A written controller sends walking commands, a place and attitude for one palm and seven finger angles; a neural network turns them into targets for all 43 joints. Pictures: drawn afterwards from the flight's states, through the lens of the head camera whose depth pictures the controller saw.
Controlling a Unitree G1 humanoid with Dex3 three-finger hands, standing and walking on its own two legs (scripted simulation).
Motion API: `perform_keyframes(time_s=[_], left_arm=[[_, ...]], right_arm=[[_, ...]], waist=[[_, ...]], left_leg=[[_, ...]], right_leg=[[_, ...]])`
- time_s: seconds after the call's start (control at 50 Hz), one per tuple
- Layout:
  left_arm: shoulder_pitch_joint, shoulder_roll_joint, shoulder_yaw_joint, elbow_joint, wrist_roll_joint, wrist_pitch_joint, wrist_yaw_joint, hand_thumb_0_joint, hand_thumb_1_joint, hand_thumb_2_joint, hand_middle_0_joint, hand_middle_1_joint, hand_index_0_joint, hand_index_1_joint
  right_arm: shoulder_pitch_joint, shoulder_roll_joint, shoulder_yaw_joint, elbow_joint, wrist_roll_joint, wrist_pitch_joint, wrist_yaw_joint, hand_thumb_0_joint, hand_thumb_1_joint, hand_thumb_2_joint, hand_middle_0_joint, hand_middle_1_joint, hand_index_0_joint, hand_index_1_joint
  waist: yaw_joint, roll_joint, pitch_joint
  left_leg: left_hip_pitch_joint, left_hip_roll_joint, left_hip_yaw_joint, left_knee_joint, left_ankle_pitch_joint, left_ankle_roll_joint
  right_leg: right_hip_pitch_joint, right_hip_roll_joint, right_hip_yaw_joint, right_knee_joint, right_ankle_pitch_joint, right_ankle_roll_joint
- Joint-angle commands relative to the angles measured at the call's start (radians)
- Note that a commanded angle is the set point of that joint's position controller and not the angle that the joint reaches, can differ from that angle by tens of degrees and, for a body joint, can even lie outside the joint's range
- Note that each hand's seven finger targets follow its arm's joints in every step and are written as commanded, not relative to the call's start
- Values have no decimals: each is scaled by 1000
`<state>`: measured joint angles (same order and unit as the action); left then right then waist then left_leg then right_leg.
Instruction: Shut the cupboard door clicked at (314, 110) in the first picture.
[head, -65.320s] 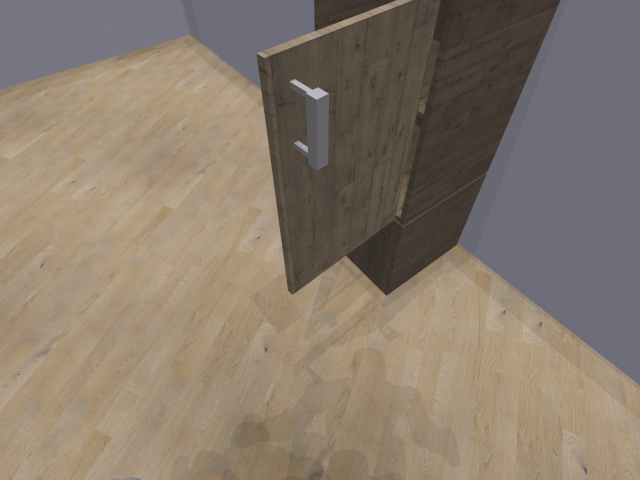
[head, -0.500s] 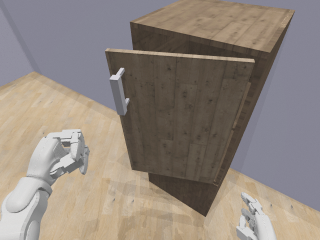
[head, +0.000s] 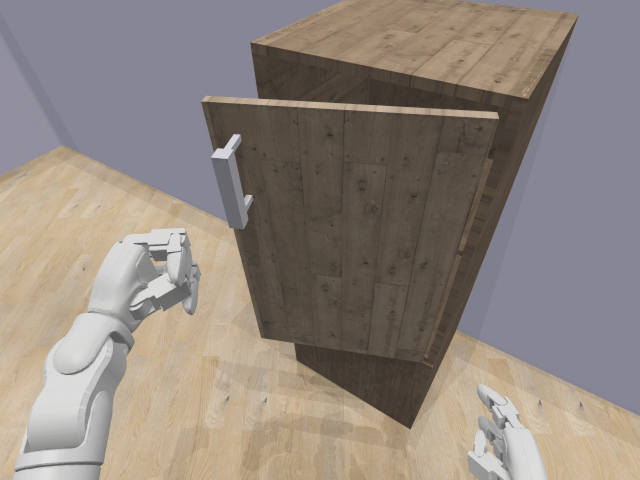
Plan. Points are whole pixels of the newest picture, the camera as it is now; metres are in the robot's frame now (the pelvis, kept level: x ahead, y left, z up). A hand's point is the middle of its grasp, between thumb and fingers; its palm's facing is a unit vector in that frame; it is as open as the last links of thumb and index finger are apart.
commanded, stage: bring the fist close to the handle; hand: left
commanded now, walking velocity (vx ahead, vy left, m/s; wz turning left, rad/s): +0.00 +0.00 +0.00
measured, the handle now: (236, 182) +0.47 +0.17 +0.15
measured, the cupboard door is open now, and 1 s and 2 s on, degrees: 22 22 9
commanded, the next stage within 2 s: push the door shut along its arc in 1.04 s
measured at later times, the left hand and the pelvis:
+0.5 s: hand (222, 240) +0.35 +0.15 +0.15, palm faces -0.10 -0.99 -0.05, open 3.1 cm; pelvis +0.01 +0.00 +0.00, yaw -1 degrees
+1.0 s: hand (230, 225) +0.37 +0.15 +0.15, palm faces -0.08 -1.00 -0.04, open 3.1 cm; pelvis +0.02 +0.00 +0.00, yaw -2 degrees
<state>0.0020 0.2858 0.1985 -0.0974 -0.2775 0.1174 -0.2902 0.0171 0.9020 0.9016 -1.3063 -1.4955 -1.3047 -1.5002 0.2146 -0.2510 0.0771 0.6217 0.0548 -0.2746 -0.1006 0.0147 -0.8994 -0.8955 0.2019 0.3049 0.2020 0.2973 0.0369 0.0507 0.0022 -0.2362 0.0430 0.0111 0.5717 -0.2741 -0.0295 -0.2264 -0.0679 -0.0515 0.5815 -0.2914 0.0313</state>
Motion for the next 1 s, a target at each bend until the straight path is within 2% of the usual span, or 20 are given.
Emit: perform_keyframes(time_s=[0.0,0.04,0.06,0.08,0.12,0.16,0.22,0.26,0.3,0.34,0.36,0.42,0.46,0.52,0.56,0.62,0.66,0.68,0.86,0.98], left_arm=[[-263,158,97,-162,-16,-61,10,0,900,900,-1300,-1500,-1300,-1500],[-273,165,111,-154,-18,-59,13,0,900,900,-1300,-1500,-1300,-1500],[-278,214,141,-158,-10,-67,20,0,900,900,-1300,-1500,-1300,-1500],[-301,153,88,-154,-10,-64,15,0,900,900,-1300,-1500,-1300,-1500],[-367,159,90,-129,-11,-67,18,0,900,900,-1300,-1500,-1300,-1500],[-395,210,118,-87,-4,-71,22,0,900,900,-1300,-1500,-1300,-1500],[-472,143,56,-98,-1,-85,19,0,900,900,-1300,-1500,-1300,-1500],[-468,199,94,-51,6,-90,24,0,900,900,-1300,-1500,-1300,-1500],[-508,131,40,-51,6,-88,23,0,900,900,-1300,-1500,-1300,-1500],[-487,157,80,7,4,-76,31,0,900,900,-1300,-1500,-1300,-1500],[-485,208,114,34,11,-75,38,0,900,900,-1300,-1500,-1300,-1500],[-592,135,43,26,22,-71,48,0,900,900,-1300,-1500,-1300,-1500],[-613,202,92,59,31,-73,65,0,900,900,-1300,-1500,-1300,-1500],[-703,125,25,74,37,-78,70,0,900,900,-1300,-1500,-1300,-1500],[-722,176,60,129,44,-80,81,0,900,900,-1300,-1500,-1300,-1500],[-759,121,23,154,48,-82,86,0,900,900,-1300,-1500,-1300,-1500],[-685,176,81,186,52,-82,91,0,900,900,-1300,-1500,-1300,-1500],[-657,158,78,185,50,-80,88,0,900,900,-1300,-1500,-1300,-1500],[-665,164,77,82,53,-102,93,0,900,900,-1300,-1500,-1300,-1500],[-657,126,39,57,46,-97,81,0,900,900,-1300,-1500,-1300,-1500]], right_arm=[[-133,-113,-53,-171,7,-47,-1,0,-900,-900,200,300,200,300],[-133,-115,-56,-174,5,-43,0,0,-900,-900,200,300,200,300],[-126,-123,-61,-169,5,-39,0,0,-900,-900,200,300,200,300],[-140,-114,-56,-178,6,-38,1,0,-900,-900,200,300,200,300],[-132,-118,-59,-168,8,-34,-3,0,-900,-900,200,300,200,300],[-121,-129,-63,-154,7,-28,-8,0,-900,-900,200,300,200,300],[-131,-118,-63,-161,7,-32,-11,0,-900,-900,200,300,200,300],[-114,-130,-68,-146,5,-28,-11,0,-900,-900,200,300,200,300],[-129,-117,-64,-153,6,-26,-7,0,-900,-900,200,300,200,300],[-118,-124,-67,-146,5,-16,-4,0,-900,-900,200,300,200,300],[-111,-134,-69,-138,2,-9,-3,0,-900,-900,200,300,200,300],[-127,-119,-65,-150,6,6,2,0,-900,-900,200,300,200,300],[-119,-130,-68,-141,1,15,0,0,-900,-900,200,300,200,300],[-123,-118,-67,-145,4,26,2,0,-900,-900,200,300,200,300],[-105,-130,-69,-129,0,36,1,0,-900,-900,200,300,200,300],[-105,-120,-69,-133,2,44,7,0,-900,-900,200,300,200,300],[-96,-131,-73,-134,-4,54,12,0,-900,-900,200,300,200,300],[-103,-125,-74,-147,-2,59,16,0,-900,-900,200,300,200,300],[-102,-123,-80,-164,-2,76,21,0,-900,-900,200,300,200,300],[-114,-117,-77,-161,2,74,18,0,-900,-900,200,300,200,300]], waist=[[7,-46,-144],[9,-49,-155],[11,-57,-169],[3,-38,-155],[-8,-32,-149],[-14,-67,-146],[-18,-18,-193],[-17,-72,-212],[-20,-24,-219],[-9,-67,-215],[-9,-99,-207],[-23,-48,-205],[-22,-80,-218],[-35,-43,-240],[-36,-66,-248],[-37,-60,-268],[-14,-76,-297],[-7,-86,-298],[-21,-66,-298],[-32,-42,-263]], left_leg=[[45,-48,13,-97,96,47],[48,-50,16,-94,100,47],[49,-45,21,-89,105,48],[49,-49,22,-90,104,50],[54,-51,23,-85,90,48],[47,-47,23,-79,78,51],[80,-53,21,-76,105,50],[76,-46,20,-69,128,52],[84,-52,23,-70,148,50],[66,-52,24,-70,151,48],[50,-49,26,-66,148,50],[64,-52,27,-72,139,47],[62,-48,28,-65,138,51],[81,-50,28,-66,156,47],[79,-46,26,-64,154,48],[89,-49,25,-61,197,46],[86,-46,28,-59,227,46],[74,-47,34,-63,235,47],[99,-42,45,-58,259,48],[96,-43,40,-69,230,47]], right_leg=[[4,61,-26,-103,126,-26],[8,62,-23,-102,133,-25],[18,60,-18,-105,127,-26],[5,58,-17,-103,132,-25],[-11,61,-15,-106,122,-23],[-16,60,-8,-114,97,-22],[-10,60,-13,-97,143,-26],[6,60,-11,-93,169,-26],[2,57,-16,-80,206,-28],[11,59,-15,-81,219,-27],[20,55,-8,-87,210,-25],[-5,56,-13,-83,199,-28],[4,56,-4,-89,191,-28],[-5,59,-13,-75,216,-31],[2,58,-9,-81,211,-32],[7,60,-16,-66,268,-36],[45,57,-13,-62,304,-38],[55,55,-14,-57,320,-37],[60,59,-11,-60,356,-35],[37,61,-17,-68,323,-34]])
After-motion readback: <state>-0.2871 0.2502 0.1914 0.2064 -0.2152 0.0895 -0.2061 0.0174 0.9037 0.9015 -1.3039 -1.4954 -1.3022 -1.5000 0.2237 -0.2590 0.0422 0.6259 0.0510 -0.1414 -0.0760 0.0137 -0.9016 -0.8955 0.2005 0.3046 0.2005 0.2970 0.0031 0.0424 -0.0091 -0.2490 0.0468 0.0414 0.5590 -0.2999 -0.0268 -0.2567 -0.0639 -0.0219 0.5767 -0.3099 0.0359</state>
